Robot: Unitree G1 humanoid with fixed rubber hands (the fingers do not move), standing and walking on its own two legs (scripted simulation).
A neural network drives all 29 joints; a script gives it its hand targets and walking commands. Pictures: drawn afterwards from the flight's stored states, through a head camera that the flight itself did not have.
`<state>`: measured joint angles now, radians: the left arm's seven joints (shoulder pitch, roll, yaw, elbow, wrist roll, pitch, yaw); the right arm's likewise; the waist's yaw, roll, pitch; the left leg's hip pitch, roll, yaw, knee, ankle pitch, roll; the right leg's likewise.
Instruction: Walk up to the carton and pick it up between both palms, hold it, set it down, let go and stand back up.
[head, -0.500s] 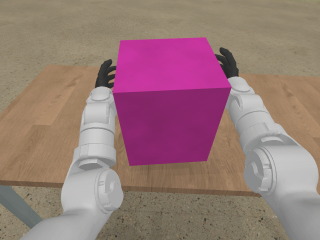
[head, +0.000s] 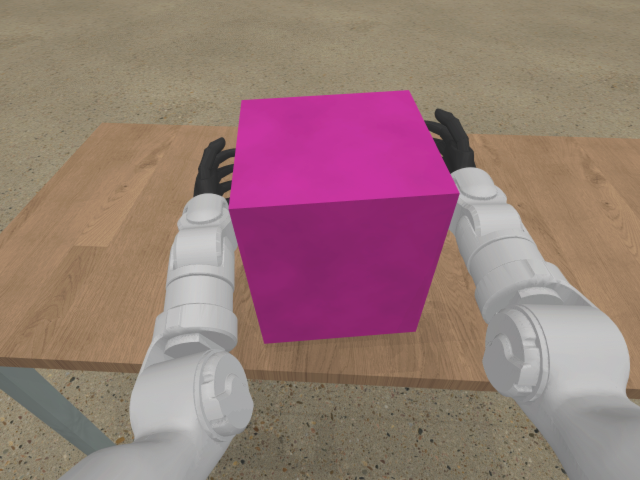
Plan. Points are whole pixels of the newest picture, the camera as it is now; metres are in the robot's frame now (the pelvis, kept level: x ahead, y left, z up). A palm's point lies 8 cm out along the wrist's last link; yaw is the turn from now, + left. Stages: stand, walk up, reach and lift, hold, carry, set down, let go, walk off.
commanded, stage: set down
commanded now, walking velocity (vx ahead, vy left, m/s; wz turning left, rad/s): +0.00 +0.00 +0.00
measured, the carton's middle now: (333, 222) +0.41 +0.04 +0.14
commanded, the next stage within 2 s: none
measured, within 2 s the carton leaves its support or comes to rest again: rests again in 0.60 s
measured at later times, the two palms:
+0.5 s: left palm (212, 212) +0.40 +0.20 +0.15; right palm (450, 190) +0.44 -0.10 +0.18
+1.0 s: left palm (213, 218) +0.40 +0.20 +0.14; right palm (450, 193) +0.44 -0.10 +0.17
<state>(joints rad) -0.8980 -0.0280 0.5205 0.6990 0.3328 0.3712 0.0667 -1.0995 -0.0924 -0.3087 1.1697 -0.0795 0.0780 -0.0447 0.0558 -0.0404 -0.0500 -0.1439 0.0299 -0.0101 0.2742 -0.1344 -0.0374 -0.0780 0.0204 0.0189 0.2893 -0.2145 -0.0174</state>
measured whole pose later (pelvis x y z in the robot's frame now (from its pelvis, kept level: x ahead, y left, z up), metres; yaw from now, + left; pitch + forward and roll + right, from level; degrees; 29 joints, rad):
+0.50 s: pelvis +0.00 +0.00 +0.00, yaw -1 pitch +1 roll +0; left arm -0.88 -0.06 0.52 0.69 0.37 0.34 0.07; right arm -1.03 -0.08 -0.39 1.14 -0.16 0.02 0.00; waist 0.07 -0.05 -0.04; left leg -0.16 0.03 0.01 0.27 -0.13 -0.03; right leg -0.09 0.02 0.01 0.27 -0.20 -0.01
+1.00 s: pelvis +0.00 +0.00 +0.00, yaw +0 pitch +0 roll +0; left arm -0.85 -0.08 0.58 0.68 0.39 0.29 0.04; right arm -1.00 -0.04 -0.41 1.06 -0.22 0.03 0.00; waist 0.06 -0.05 -0.02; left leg -0.15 0.03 0.02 0.27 -0.13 -0.03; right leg -0.08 0.01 -0.01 0.29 -0.21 -0.01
